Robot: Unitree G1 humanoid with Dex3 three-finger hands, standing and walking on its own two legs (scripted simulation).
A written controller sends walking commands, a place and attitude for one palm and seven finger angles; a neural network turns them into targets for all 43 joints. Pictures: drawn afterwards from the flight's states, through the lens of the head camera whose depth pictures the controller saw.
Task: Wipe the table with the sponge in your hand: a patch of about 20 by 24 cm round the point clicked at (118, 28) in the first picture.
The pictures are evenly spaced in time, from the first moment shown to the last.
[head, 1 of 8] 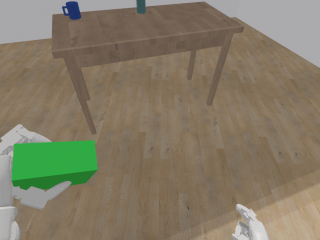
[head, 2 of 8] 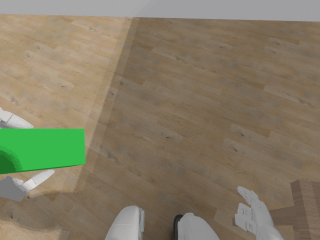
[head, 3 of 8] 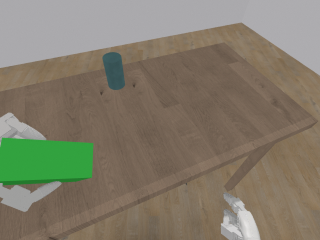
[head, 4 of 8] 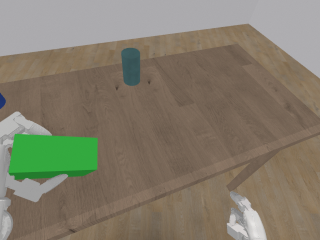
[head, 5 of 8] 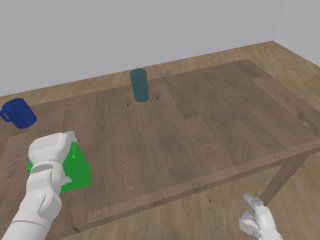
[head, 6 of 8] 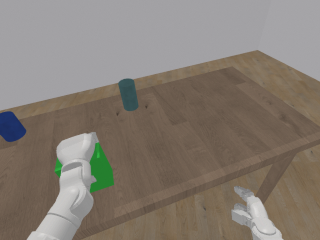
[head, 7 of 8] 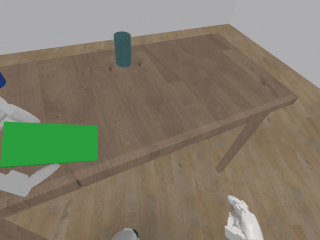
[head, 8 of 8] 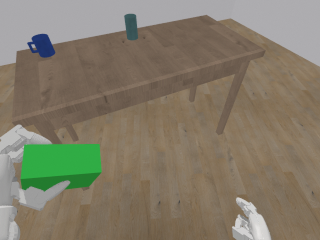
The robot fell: no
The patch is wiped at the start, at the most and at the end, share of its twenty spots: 0.00 1.00 1.00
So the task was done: no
